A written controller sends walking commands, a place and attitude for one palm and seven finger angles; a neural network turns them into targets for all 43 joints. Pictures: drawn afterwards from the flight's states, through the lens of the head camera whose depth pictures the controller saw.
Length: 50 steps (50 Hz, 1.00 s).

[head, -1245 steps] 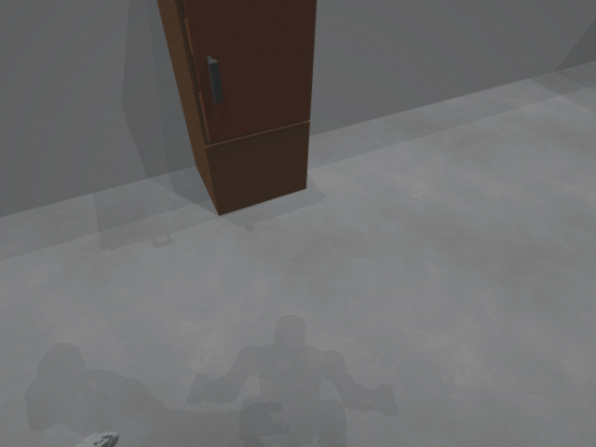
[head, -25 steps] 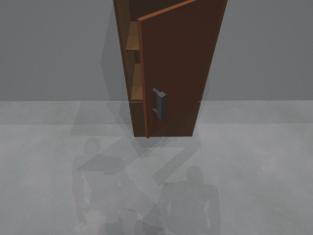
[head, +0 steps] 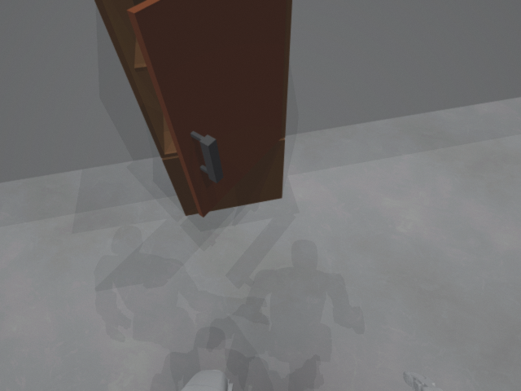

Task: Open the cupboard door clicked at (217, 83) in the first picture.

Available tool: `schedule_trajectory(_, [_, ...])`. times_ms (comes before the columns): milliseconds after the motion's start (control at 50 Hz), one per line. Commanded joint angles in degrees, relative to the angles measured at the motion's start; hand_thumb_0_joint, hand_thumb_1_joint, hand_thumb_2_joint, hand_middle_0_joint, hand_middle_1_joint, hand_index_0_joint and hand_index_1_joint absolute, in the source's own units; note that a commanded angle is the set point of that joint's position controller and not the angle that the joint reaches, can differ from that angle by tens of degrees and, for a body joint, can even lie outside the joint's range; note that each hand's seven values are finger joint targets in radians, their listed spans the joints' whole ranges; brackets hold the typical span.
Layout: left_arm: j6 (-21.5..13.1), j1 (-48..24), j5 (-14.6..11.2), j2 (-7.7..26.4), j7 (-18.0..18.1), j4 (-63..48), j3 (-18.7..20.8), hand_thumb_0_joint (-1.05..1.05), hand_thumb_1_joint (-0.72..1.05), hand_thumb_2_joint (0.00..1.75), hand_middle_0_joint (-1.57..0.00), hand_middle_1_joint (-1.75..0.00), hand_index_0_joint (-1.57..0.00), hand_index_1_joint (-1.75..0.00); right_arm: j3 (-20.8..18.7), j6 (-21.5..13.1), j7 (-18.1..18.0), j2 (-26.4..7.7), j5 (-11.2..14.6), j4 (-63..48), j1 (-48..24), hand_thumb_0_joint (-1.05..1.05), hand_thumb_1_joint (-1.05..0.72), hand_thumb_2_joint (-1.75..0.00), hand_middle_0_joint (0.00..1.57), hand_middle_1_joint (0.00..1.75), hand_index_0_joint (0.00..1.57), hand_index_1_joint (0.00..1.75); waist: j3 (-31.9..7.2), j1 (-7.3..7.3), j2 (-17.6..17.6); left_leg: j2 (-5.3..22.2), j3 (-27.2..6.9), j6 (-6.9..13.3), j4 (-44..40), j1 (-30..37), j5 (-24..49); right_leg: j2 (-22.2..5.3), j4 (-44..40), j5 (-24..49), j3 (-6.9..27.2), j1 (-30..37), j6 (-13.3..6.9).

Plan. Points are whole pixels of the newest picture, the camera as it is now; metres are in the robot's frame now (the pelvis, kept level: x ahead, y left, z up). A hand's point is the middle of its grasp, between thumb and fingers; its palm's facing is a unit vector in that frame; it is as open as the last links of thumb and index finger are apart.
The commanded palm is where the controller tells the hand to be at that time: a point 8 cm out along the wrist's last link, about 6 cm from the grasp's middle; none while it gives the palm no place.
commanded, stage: walk to a spot facing it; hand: left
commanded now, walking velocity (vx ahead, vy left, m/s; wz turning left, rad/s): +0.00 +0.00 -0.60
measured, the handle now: (205, 156) +0.61 +0.19 -0.10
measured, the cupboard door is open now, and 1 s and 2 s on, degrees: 42 42 42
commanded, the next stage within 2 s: none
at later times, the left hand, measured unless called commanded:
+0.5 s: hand (171, 364) +0.17 +0.19 -0.18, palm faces -0.31 -0.91 -0.27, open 7.4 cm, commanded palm none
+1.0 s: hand (222, 328) +0.24 +0.10 -0.17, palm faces -0.56 -0.81 -0.18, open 7.4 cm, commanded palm none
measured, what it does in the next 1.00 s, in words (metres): steps on the spot, turning right: left foot, then right foot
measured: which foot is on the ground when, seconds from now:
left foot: up 0.00-0.16, down 0.18-0.48, up 0.50-0.78, down 0.80-1.00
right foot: down 0.00-0.18, up 0.20-0.46, down 0.48-0.80, up 0.82-1.00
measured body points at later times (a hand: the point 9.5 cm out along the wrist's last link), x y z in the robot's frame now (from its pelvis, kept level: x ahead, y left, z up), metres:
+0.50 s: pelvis +0.01 +0.00 -0.02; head +0.07 -0.02 +0.42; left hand +0.19 +0.24 -0.16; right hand -0.03 -0.26 -0.17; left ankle -0.01 +0.17 -0.73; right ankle +0.00 -0.11 -0.75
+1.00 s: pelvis +0.04 +0.00 +0.00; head +0.10 -0.02 +0.44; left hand +0.27 +0.15 -0.15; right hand -0.08 -0.22 -0.14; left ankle +0.09 +0.12 -0.74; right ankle -0.05 -0.10 -0.68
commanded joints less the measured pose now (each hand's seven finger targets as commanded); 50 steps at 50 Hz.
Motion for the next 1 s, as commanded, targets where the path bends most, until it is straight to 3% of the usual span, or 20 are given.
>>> schedule_trajectory(0, [-0.6,3.1,0.1,12.0,0.7,-4.3,2.9,0.00,0.90,0.90,-0.20,-0.30,-0.20,-0.30,-0.4,-1.2,-0.4,-3.9,0.3,-4.9,1.2,0.00,-0.90,-0.90,0.20,0.30,0.20,0.30,-8.9,0.65,-6.4,-0.8,-0.9,0.1,-6.8,-2.2,-1.2,-14.7,-7.2,13.0,20.1,10.9,-7.4])
schedule_trajectory(80, [-0.3,1.2,0.0,12.0,0.6,-5.4,3.0,0.00,0.90,0.90,-0.20,-0.30,-0.20,-0.30,-0.3,-1.8,-0.7,-4.2,0.7,-5.4,3.2,0.00,-0.90,-0.90,0.20,0.30,0.20,0.30,-9.6,-0.72,-7.9,-2.0,-1.4,0.7,-18.9,5.6,1.5,-12.4,-5.3,14.3,21.8,5.9,-5.2])
schedule_trajectory(120, [-0.1,-1.9,-0.6,11.4,0.4,-6.7,2.7,0.00,0.90,0.90,-0.20,-0.30,-0.20,-0.30,-0.4,-2.6,-1.0,-5.5,0.7,-4.0,8.8,0.00,-0.90,-0.90,0.20,0.30,0.20,0.30,-11.2,-3.84,-5.6,-0.3,-1.8,1.7,-32.2,19.6,8.6,-9.2,-2.0,7.5,18.2,-3.4,-0.9])
schedule_trajectory(160, [-0.3,-2.4,-1.0,7.0,-0.9,-9.5,1.4,0.00,0.90,0.90,-0.20,-0.30,-0.20,-0.30,-1.8,-3.0,-1.5,-14.1,-0.7,-4.9,9.8,0.00,-0.90,-0.90,0.20,0.30,0.20,0.30,-8.2,-3.98,17.4,24.5,-25.2,11.0,-43.2,26.4,11.3,1.2,19.1,-22.0,0.3,-21.7,5.2])
schedule_trajectory(180, [-0.7,-2.9,-0.3,8.8,-1.4,-10.7,1.9,0.00,0.90,0.90,-0.20,-0.30,-0.20,-0.30,-1.4,-2.5,-1.8,-14.2,-0.6,-6.5,7.4,0.00,-0.90,-0.90,0.20,0.30,0.20,0.30,-6.3,-2.67,10.0,28.3,-24.0,14.6,-41.3,17.1,16.5,-3.2,29.3,-21.8,-2.4,-19.0,6.8])
schedule_trajectory(260, [0.1,-2.2,-0.6,6.8,-2.3,-8.1,1.6,0.00,0.90,0.90,-0.20,-0.30,-0.20,-0.30,0.5,-3.1,-1.5,-8.1,-1.3,-6.5,5.0,0.00,-0.90,-0.90,0.20,0.30,0.20,0.30,-6.0,-0.51,12.0,15.6,-3.0,10.1,-34.0,18.3,42.8,-5.4,38.8,-15.3,-5.6,-18.3,7.8])
schedule_trajectory(380, [-0.6,-5.4,-0.8,6.0,-2.8,-9.0,0.3,0.00,0.90,0.90,-0.20,-0.30,-0.20,-0.30,-0.9,-2.6,-0.6,-11.1,-1.2,-4.1,10.5,0.00,-0.90,-0.90,0.20,0.30,0.20,0.30,-7.1,-3.42,13.5,15.7,3.4,7.3,-27.6,19.9,46.2,-4.2,13.4,-12.0,-13.0,-5.0,5.8])
schedule_trajectory(420, [-1.0,-0.7,-0.8,7.2,-2.7,-7.4,0.8,0.00,0.90,0.90,-0.20,-0.30,-0.20,-0.30,-1.2,-2.4,-0.4,-11.5,-0.6,-4.1,9.8,0.00,-0.90,-0.90,0.20,0.30,0.20,0.30,-8.7,-0.23,11.1,14.1,5.7,4.5,-20.3,14.8,41.9,-3.6,2.5,-0.8,-13.7,6.4,4.6])
schedule_trajectory(440, [-1.5,4.5,-0.5,11.5,-2.1,-5.7,1.6,0.00,0.90,0.90,-0.20,-0.30,-0.20,-0.30,-1.1,-2.4,0.0,-10.2,0.1,-4.8,9.9,0.00,-0.90,-0.90,0.20,0.30,0.20,0.30,-12.5,2.11,2.0,11.2,9.2,1.5,-10.0,5.7,32.5,-9.5,-0.8,15.1,-6.8,20.0,1.9])
schedule_trajectory(460, [-1.9,9.5,-0.1,18.6,-0.9,-4.4,3.5,0.00,0.90,0.90,-0.20,-0.30,-0.20,-0.30,0.1,-2.5,0.3,-5.2,0.6,-7.8,7.4,0.00,-0.90,-0.90,0.20,0.30,0.20,0.30,-15.3,4.42,-18.2,1.8,11.6,-1.7,6.7,-9.7,-8.7,-26.6,-3.0,41.5,16.3,28.7,-6.1])
schedule_trajectory(480, [-1.6,11.4,-1.1,19.3,-0.1,-3.9,3.3,0.00,0.90,0.90,-0.20,-0.30,-0.20,-0.30,0.1,-1.9,-0.4,-7.4,0.5,-8.9,5.2,0.00,-0.90,-0.90,0.20,0.30,0.20,0.30,-15.5,5.71,-12.7,3.2,2.2,-1.2,11.7,-10.3,-14.2,-29.5,-1.6,46.9,17.3,25.8,-10.6])
schedule_trajectory(540, [-0.5,1.0,-0.4,13.4,1.1,-6.7,2.4,0.00,0.90,0.90,-0.20,-0.30,-0.20,-0.30,0.1,-1.3,-0.3,-5.9,0.3,-6.1,3.9,0.00,-0.90,-0.90,0.20,0.30,0.20,0.30,-10.6,1.39,-10.7,5.0,0.3,-1.4,11.9,-8.2,-5.9,-21.2,-3.1,23.0,11.8,13.0,-8.7])
schedule_trajectory(640, [-0.1,-5.3,0.3,13.6,0.3,-8.8,1.9,0.00,0.90,0.90,-0.20,-0.30,-0.20,-0.30,0.0,-0.4,0.7,-3.7,0.0,-4.0,8.6,0.00,-0.90,-0.90,0.20,0.30,0.20,0.30,-5.3,-2.05,-7.0,1.8,3.7,-0.9,-2.7,3.3,0.1,-16.5,-9.0,-3.5,10.8,-4.1,-6.1])
schedule_trajectory(740, [0.4,-7.7,-0.5,11.8,-0.2,-9.3,1.7,0.00,0.90,0.90,-0.20,-0.30,-0.20,-0.30,0.0,-2.2,0.2,-4.8,0.1,-2.4,16.3,0.00,-0.90,-0.90,0.20,0.30,0.20,0.30,-6.0,-5.56,-5.8,0.7,3.3,0.2,-26.8,17.1,7.1,-11.9,-4.2,-9.2,11.4,-10.8,-1.9])
schedule_trajectory(780, [0.4,-5.6,-1.3,6.2,-1.0,-11.2,0.5,0.00,0.90,0.90,-0.20,-0.30,-0.20,-0.30,-1.4,-3.1,-0.5,-13.8,-1.1,-3.6,17.8,0.00,-0.90,-0.90,0.20,0.30,0.20,0.30,-6.3,-5.28,20.8,24.7,-24.8,9.5,-44.0,19.7,1.0,-0.2,20.9,-22.2,-3.8,-20.7,4.7])
schedule_trajectory(800, [0.1,-7.4,-0.6,8.2,-1.7,-11.9,1.1,0.00,0.90,0.90,-0.20,-0.30,-0.20,-0.30,-1.2,-3.3,-0.8,-14.7,-1.4,-4.7,16.1,0.00,-0.90,-0.90,0.20,0.30,0.20,0.30,-5.8,-5.02,12.8,29.0,-26.5,13.7,-45.6,11.2,1.4,-4.1,31.7,-22.5,-2.8,-17.7,5.0])
schedule_trajectory(840, [0.0,-5.5,0.0,7.5,-2.2,-9.5,1.8,0.00,0.90,0.90,-0.20,-0.30,-0.20,-0.30,-0.1,-3.9,-1.0,-10.6,-1.6,-5.3,10.9,0.00,-0.90,-0.90,0.20,0.30,0.20,0.30,-5.4,-1.38,10.8,21.4,-13.4,10.6,-40.7,12.2,19.2,-5.6,40.3,-16.4,-4.1,-17.5,6.5])
schedule_trajectory(880, [0.1,-5.2,-0.4,5.5,-2.6,-8.7,1.2,0.00,0.90,0.90,-0.20,-0.30,-0.20,-0.30,0.6,-3.9,-1.1,-8.4,-1.4,-5.2,10.1,0.00,-0.90,-0.90,0.20,0.30,0.20,0.30,-6.2,-1.22,11.0,17.1,-1.6,8.6,-36.3,16.3,35.0,-6.7,38.1,-14.2,-7.3,-17.2,7.3])
schedule_trajectory(920, [0.1,-7.2,-0.7,4.3,-2.6,-9.3,0.5,0.00,0.90,0.90,-0.20,-0.30,-0.20,-0.30,0.2,-3.8,-1.0,-8.3,-1.4,-3.7,13.8,0.00,-0.90,-0.90,0.20,0.30,0.20,0.30,-7.9,-2.94,10.7,15.9,3.2,8.1,-33.2,21.0,45.2,-6.5,30.3,-14.8,-9.7,-14.7,7.3])
schedule_trajectory(980, [-0.6,-9.3,-0.7,3.4,-2.9,-9.7,-0.2,0.00,0.90,0.90,-0.20,-0.30,-0.20,-0.30,-0.5,-3.4,-0.4,-9.3,-1.5,-2.0,17.5,0.00,-0.90,-0.90,0.20,0.30,0.20,0.30,-9.6,-5.55,13.6,16.9,6.3,7.5,-31.4,24.3,38.9,-5.4,18.1,-15.5,-13.6,-10.1,6.2])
